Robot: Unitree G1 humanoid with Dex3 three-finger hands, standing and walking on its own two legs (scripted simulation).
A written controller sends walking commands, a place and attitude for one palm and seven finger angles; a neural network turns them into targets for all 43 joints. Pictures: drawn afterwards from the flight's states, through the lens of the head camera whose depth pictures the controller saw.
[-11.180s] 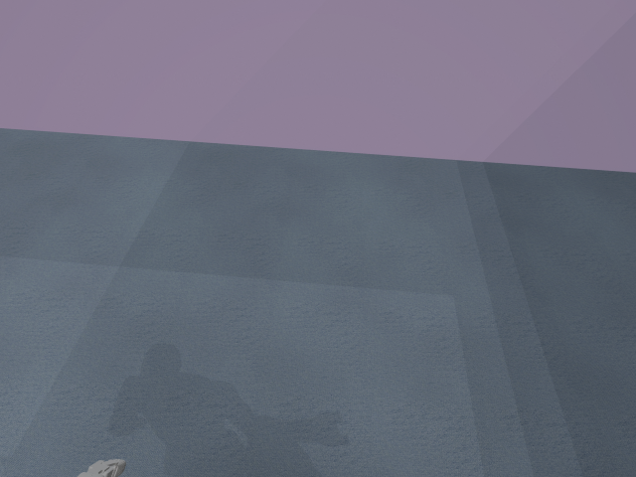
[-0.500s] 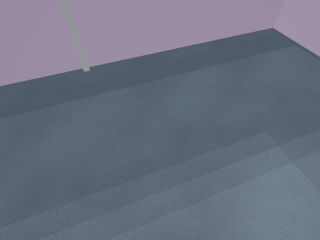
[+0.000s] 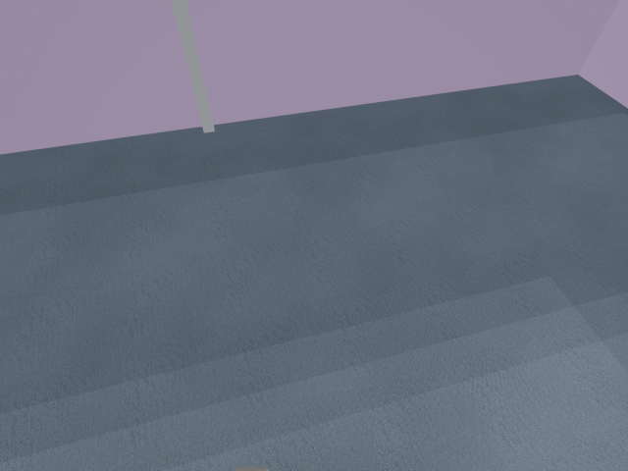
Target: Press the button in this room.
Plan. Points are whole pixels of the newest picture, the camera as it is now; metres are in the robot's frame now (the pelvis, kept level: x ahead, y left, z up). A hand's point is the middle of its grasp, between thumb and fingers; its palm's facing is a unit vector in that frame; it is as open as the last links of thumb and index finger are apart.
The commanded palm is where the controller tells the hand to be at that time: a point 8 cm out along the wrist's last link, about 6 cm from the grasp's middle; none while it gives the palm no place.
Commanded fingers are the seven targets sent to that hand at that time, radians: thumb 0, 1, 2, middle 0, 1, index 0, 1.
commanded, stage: turn or walk to find it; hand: left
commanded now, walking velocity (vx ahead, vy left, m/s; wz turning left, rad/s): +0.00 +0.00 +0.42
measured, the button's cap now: out of the picture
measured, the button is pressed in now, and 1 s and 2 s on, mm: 0 0 0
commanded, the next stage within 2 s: none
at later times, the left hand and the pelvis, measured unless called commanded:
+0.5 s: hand out of the picture +0.05 +0.23 -0.15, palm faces +0.17 -0.95 -0.27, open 7.4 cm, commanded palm none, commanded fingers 0.00 0.90 0.90 -0.20 -0.30 -0.20 -0.30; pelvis -0.03 +0.01 +0.00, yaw +10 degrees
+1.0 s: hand out of the picture -0.14 +0.18 -0.17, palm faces +0.45 -0.86 -0.25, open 7.4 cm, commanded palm none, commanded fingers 0.00 0.90 0.90 -0.20 -0.30 -0.20 -0.30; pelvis -0.06 -0.01 +0.00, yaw +25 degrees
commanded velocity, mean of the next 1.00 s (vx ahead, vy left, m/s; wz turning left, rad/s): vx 0.00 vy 0.00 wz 0.42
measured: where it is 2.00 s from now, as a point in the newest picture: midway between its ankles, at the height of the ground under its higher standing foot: outside the picture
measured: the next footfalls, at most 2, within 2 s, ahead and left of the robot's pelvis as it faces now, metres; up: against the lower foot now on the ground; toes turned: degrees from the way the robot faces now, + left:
left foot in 0.10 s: +0.03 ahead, +0.13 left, +0.00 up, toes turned +7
right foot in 0.54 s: +0.01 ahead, -0.11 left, +0.00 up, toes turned +9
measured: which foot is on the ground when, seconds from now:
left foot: up 0.00-0.08, down 0.10-0.56, up 0.58-1.00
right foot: down 0.00-0.10, up 0.12-0.52, down 0.54-1.00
